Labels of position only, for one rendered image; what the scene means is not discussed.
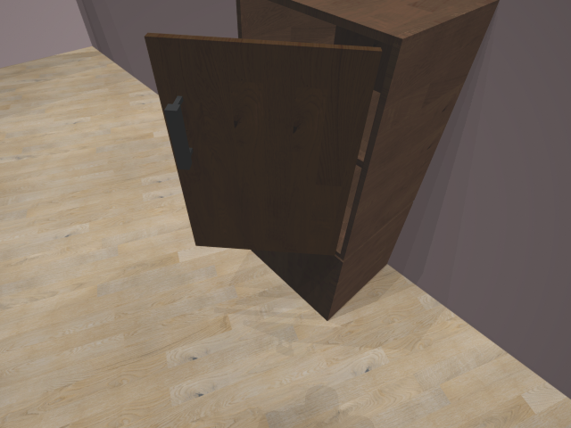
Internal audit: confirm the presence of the handle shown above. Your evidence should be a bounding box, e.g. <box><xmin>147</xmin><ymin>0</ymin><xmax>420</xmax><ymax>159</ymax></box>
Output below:
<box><xmin>164</xmin><ymin>95</ymin><xmax>193</xmax><ymax>170</ymax></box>

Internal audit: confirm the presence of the cupboard door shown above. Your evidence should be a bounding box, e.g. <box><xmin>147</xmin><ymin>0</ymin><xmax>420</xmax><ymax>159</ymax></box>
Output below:
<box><xmin>145</xmin><ymin>33</ymin><xmax>382</xmax><ymax>256</ymax></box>

